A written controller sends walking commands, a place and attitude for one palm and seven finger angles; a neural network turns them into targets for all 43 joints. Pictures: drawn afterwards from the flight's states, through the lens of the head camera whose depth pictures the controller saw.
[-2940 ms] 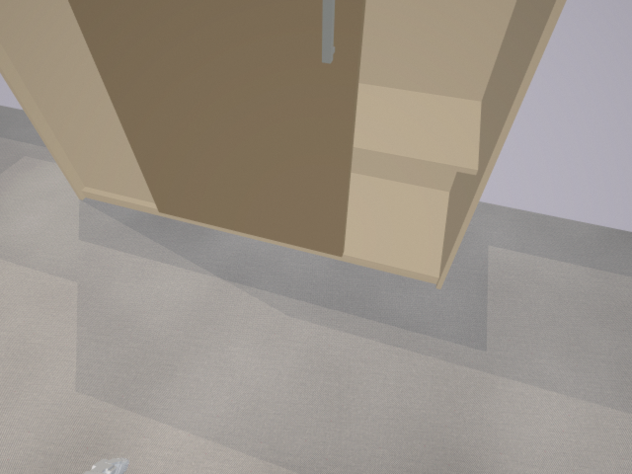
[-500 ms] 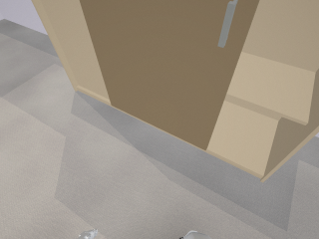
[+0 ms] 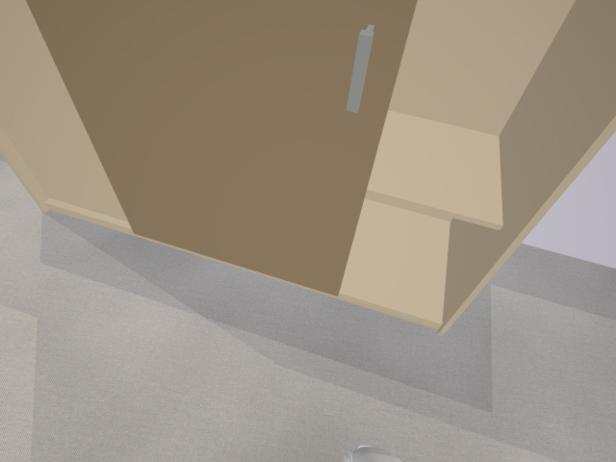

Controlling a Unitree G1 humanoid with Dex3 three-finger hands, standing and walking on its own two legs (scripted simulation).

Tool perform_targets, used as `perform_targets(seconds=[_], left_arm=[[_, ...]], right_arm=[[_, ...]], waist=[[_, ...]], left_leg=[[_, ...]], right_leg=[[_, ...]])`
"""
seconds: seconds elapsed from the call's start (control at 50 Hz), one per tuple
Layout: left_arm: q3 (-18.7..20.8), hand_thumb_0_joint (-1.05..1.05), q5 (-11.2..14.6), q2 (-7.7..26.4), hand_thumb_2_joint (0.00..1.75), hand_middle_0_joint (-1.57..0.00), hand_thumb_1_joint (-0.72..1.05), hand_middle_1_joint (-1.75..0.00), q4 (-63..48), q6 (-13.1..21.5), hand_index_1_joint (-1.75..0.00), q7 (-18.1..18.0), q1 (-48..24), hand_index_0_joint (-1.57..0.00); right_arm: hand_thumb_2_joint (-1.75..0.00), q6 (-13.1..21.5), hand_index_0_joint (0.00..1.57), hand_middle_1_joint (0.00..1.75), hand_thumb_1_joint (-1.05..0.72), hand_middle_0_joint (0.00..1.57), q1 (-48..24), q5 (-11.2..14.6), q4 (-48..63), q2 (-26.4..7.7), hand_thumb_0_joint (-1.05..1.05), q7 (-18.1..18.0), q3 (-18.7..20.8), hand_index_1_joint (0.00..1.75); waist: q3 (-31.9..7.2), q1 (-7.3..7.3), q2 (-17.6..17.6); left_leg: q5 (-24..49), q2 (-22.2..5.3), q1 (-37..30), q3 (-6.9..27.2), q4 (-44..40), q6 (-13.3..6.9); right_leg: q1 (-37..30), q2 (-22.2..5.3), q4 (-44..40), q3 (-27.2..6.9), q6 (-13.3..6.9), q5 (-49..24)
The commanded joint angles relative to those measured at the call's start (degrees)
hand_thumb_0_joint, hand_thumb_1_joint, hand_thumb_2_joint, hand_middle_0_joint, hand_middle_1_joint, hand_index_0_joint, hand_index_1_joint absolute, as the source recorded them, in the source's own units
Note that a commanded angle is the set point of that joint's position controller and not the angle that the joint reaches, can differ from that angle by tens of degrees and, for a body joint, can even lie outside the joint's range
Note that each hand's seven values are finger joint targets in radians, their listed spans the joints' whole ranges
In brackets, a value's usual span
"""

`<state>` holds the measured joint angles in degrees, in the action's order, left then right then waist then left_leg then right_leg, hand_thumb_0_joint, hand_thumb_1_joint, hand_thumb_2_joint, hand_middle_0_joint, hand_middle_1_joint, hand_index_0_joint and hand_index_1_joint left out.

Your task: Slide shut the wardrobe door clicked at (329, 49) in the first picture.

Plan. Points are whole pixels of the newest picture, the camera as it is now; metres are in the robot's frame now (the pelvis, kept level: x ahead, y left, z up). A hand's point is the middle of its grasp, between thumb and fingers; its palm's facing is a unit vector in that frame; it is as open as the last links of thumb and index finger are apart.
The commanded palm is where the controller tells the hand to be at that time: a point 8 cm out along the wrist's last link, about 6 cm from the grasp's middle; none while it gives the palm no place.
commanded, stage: turn to face it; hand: left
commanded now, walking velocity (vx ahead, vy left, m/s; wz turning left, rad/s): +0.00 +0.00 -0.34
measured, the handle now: (361, 69) +0.75 -0.02 +0.14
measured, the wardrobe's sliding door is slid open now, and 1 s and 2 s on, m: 0.38 0.38 0.38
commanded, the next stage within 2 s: take the last steps up to it in 0.16 s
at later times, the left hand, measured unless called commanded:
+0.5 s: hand out of the picture +0.14 +0.14 -0.16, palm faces -0.15 -0.97 -0.19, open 7.3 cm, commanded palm none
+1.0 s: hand (257, 382) +0.26 +0.10 -0.18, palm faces -0.22 -0.96 -0.20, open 7.3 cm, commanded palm none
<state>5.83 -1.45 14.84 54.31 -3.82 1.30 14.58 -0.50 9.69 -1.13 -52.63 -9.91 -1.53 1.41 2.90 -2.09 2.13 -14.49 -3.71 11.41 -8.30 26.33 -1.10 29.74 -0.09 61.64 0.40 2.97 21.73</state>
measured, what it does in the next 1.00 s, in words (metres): walks ahead: right foot, then left foot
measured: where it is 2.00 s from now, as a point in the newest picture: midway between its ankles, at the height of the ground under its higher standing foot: outside the picture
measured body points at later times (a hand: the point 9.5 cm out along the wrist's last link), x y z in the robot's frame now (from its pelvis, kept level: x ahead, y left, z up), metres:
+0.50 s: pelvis +0.03 -0.03 +0.00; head +0.04 -0.03 +0.45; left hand +0.14 +0.19 -0.15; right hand +0.00 -0.28 -0.15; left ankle +0.06 +0.10 -0.71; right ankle -0.01 -0.14 -0.74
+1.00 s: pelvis +0.17 -0.06 -0.02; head +0.19 -0.08 +0.43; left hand +0.28 +0.15 -0.16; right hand +0.03 -0.23 -0.18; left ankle +0.08 +0.08 -0.74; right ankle +0.21 -0.17 -0.75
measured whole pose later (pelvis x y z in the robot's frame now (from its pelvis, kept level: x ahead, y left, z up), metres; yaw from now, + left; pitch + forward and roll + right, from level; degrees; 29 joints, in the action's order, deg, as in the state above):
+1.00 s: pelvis +0.17 -0.06 -0.02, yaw -13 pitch -1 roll +1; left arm 3.2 -1.8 9.3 59.4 2.0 1.0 11.7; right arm 2.2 25.7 -0.8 -66.4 -6.0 -0.5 1.5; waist 3.8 2.1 -0.7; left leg -26.0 -3.8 2.9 -9.2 31.5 0.7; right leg 21.3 -3.2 33.7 7.5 -2.0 11.1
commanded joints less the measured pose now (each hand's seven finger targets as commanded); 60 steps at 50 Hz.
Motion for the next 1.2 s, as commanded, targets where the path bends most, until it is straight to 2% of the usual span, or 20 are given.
perform_targets(seconds=[0.0,0.14,0.16,0.18,0.2,0.22,0.28,0.38,0.52,0.56,0.58,0.64,0.7,0.84,0.92,0.94,0.96,0.98,1.04,1.18], left_arm=[[-0.5,0.0,0.3,1.3,0.9,-0.2,0.9,-0.3,-4.7,0.8,-0.3,0.0,-3.1,-0.2],[-1.2,0.0,0.2,2.0,0.9,-0.2,0.9,-0.3,-3.8,2.6,-0.3,-0.5,-2.3,-0.2],[-0.7,0.0,0.0,5.0,0.9,-0.2,0.9,-0.3,-2.8,3.4,-0.3,-0.9,1.1,-0.2],[0.4,0.0,-0.3,11.1,0.9,-0.2,0.9,-0.3,-1.3,4.1,-0.3,-1.8,4.3,-0.2],[0.2,0.0,0.6,12.0,0.9,-0.2,0.9,-0.3,-0.6,3.9,-0.3,-2.2,7.3,-0.2],[0.4,0.0,0.5,11.3,0.9,-0.2,0.9,-0.3,-0.4,3.9,-0.3,-2.6,6.3,-0.2],[-0.6,0.0,0.4,7.1,0.9,-0.2,0.9,-0.3,-2.2,3.5,-0.3,-2.7,-2.0,-0.2],[-0.6,0.0,-0.1,6.9,0.9,-0.2,0.9,-0.3,-1.3,4.7,-0.3,-1.9,-2.3,-0.2],[-0.8,0.0,0.7,4.9,0.9,-0.2,0.9,-0.3,1.3,4.7,-0.3,-1.3,-1.2,-0.2],[-1.9,0.0,0.9,-1.5,0.9,-0.2,0.9,-0.3,-1.1,4.3,-0.3,-0.6,-3.0,-0.2],[-1.6,0.0,0.1,0.1,0.9,-0.2,0.9,-0.3,-2.6,4.6,-0.3,-0.6,-6.5,-0.2],[-1.4,0.0,-0.2,0.3,0.9,-0.2,0.9,-0.3,0.0,5.3,-0.3,0.6,-4.5,-0.2],[-2.0,0.0,0.0,-1.8,0.9,-0.2,0.9,-0.3,1.6,4.8,-0.3,0.4,-1.8,-0.2],[-2.7,0.0,0.1,-3.6,0.9,-0.2,0.9,-0.3,0.8,5.2,-0.3,0.0,-5.7,-0.2],[-1.9,0.0,-0.2,-2.6,0.9,-0.2,0.9,-0.3,4.0,6.1,-0.3,-0.2,1.9,-0.2],[-1.2,0.0,-0.3,0.7,0.9,-0.2,0.9,-0.3,5.8,6.7,-0.3,-0.6,8.2,-0.2],[0.0,0.0,-0.6,5.7,0.9,-0.2,0.9,-0.3,7.7,7.4,-0.3,-1.4,15.3,-0.2],[0.2,0.0,0.5,9.0,0.9,-0.2,0.9,-0.3,8.2,7.4,-0.3,-1.6,18.9,-0.2],[-1.4,0.0,0.6,1.6,0.9,-0.2,0.9,-0.3,5.8,7.3,-0.3,-2.5,6.4,-0.2],[-3.1,0.0,0.0,0.6,0.9,-0.2,0.9,-0.3,5.3,6.8,-0.3,-3.0,1.6,-0.2]], right_arm=[[-0.9,1.5,0.2,0.3,-0.9,0.2,4.2,-0.3,1.7,-10.9,0.0,-0.6,3.2,0.3],[-0.9,0.7,0.2,0.3,-0.9,0.2,6.7,-0.1,-0.9,-12.8,0.0,0.2,4.2,0.3],[-0.9,0.7,0.2,0.3,-0.9,0.2,7.2,0.3,-0.9,-11.3,0.0,0.5,3.9,0.3],[-0.9,0.8,0.2,0.3,-0.9,0.2,6.5,0.5,1.0,-6.9,0.0,0.7,2.8,0.3],[-0.9,0.1,0.2,0.3,-0.9,0.2,2.9,0.6,2.3,-6.3,0.0,0.1,2.2,0.3],[-0.9,-0.5,0.2,0.3,-0.9,0.2,1.7,0.7,2.1,-6.0,0.0,-0.5,2.0,0.3],[-0.9,-0.9,0.2,0.3,-0.9,0.2,4.8,0.0,-1.6,-6.8,0.0,0.1,2.2,0.3],[-0.9,0.1,0.2,0.3,-0.9,0.2,5.4,-0.6,-2.5,-6.3,0.0,1.8,2.4,0.3],[-0.9,2.6,0.2,0.3,-0.9,0.2,14.3,-0.4,-5.7,-5.0,0.0,1.4,1.6,0.3],[-0.9,2.8,0.2,0.3,-0.9,0.2,23.5,-1.4,-7.2,-13.2,0.0,0.6,3.4,0.3],[-0.9,2.7,0.2,0.3,-0.9,0.2,23.2,-1.2,-7.3,-13.3,0.0,0.3,3.3,0.3],[-0.9,4.0,0.2,0.3,-0.9,0.2,15.3,-0.4,-6.0,-6.9,0.0,-0.1,1.3,0.3],[-0.9,4.9,0.2,0.3,-0.9,0.2,15.6,-0.1,-7.3,-6.3,0.0,-0.3,1.2,0.3],[-0.9,4.3,0.2,0.3,-0.9,0.2,18.4,-0.3,-11.0,-5.8,0.0,0.1,1.9,0.3],[-0.9,3.8,0.2,0.3,-0.9,0.2,17.1,-0.1,-11.9,-5.1,0.0,0.0,1.8,0.3],[-0.9,4.0,0.2,0.3,-0.9,0.2,17.0,0.4,-11.8,-4.1,0.0,0.4,1.7,0.3],[-0.9,4.4,0.2,0.3,-0.9,0.2,18.1,0.9,-10.5,-0.8,0.0,0.8,1.1,0.3],[-0.9,4.0,0.2,0.3,-0.9,0.2,16.9,0.8,-8.9,-2.1,0.0,0.7,1.0,0.3],[-0.9,3.0,0.2,0.3,-0.9,0.2,10.6,0.3,-8.9,-1.2,0.0,1.0,1.7,0.3],[-0.9,0.6,0.2,0.3,-0.9,0.2,11.4,0.6,-9.5,1.2,0.0,0.8,0.0,0.3]], waist=[[-2.6,3.12,-11.3],[-5.3,2.47,-12.4],[-7.6,0.87,-6.9],[-9.4,-0.35,10.0],[-10.3,-2.37,9.1],[-10.7,-2.04,14.0],[-6.1,1.65,6.5],[0.0,1.45,7.1],[0.5,4.56,0.5],[2.8,8.22,-21.9],[5.5,8.31,-20.1],[5.3,4.03,-7.0],[2.6,2.84,-7.3],[3.6,4.33,-9.0],[1.8,0.49,-7.3],[-2.0,-2.33,-1.3],[-6.8,-4.22,11.7],[-9.2,-4.24,14.0],[0.0,-0.14,1.9],[-2.6,3.15,3.1]], left_leg=[[24.9,-14.7,-7.2,6.4,-7.4,-7.2],[28.1,-13.4,-4.7,2.5,3.2,-2.7],[21.0,-11.6,1.1,-0.3,10.2,0.5],[-4.3,-5.0,17.0,-4.2,21.3,3.9],[-22.2,-2.7,18.9,2.6,28.4,4.6],[-21.9,-3.0,20.3,6.3,32.2,4.3],[-11.9,-3.3,19.5,6.3,36.4,5.2],[-8.4,-2.6,16.3,3.7,26.1,4.3],[-3.2,0.7,-6.8,0.8,-0.6,2.3],[-27.1,-18.1,-9.6,29.1,-17.6,-5.4],[-32.6,-21.4,-4.9,36.1,-22.7,-8.1],[-15.5,-16.0,-3.3,22.7,-20.6,-7.6],[3.5,-12.6,-6.5,12.2,-18.0,-7.5],[12.1,-12.4,-6.8,7.5,-14.0,-8.4],[13.3,-9.0,-1.6,4.1,-3.1,-5.4],[11.6,-6.6,4.1,2.3,6.7,-3.7],[-4.4,-0.3,15.8,-2.1,22.6,-0.9],[-20.6,2.3,19.8,2.0,36.2,-0.5],[-8.2,-3.4,21.2,8.4,42.6,-0.4],[-2.6,-1.1,9.3,4.3,18.6,3.4]], right_leg=[[0.7,-2.5,-7.4,2.4,0.6,2.5],[-16.3,-0.4,-34.8,5.8,-2.1,-8.5],[-26.1,-4.9,-39.7,1.0,-3.5,-19.8],[-37.6,-18.3,-39.7,-14.1,-8.4,-44.1],[-34.8,-23.4,-37.2,-15.6,-14.1,-59.2],[-32.4,-20.9,-37.5,-15.9,-15.2,-56.9],[-26.2,-15.4,-40.9,-9.7,-13.6,-34.7],[-18.8,-14.1,-49.4,-11.6,-13.6,-0.3],[-8.5,-8.2,-41.5,-8.0,-10.2,8.7],[5.4,2.4,-14.9,4.9,-5.4,10.4],[8.4,0.5,-4.7,1.4,-5.7,9.8],[8.0,-4.7,2.5,-0.7,-5.0,-1.8],[5.0,-5.4,-3.1,1.7,-3.3,-5.0],[-1.9,-4.6,-21.1,6.0,-3.2,-5.0],[-17.9,-1.3,-32.0,9.1,-4.4,-11.3],[-28.9,-4.4,-34.4,4.0,-6.0,-12.0],[-39.3,-18.7,-39.1,-14.4,-10.8,-13.8],[-38.7,-26.0,-46.5,-25.5,-15.2,-15.1],[-22.5,-21.5,-49.3,-14.2,-13.9,-12.4],[-17.7,-14.9,-45.1,2.5,-11.6,-41.0]])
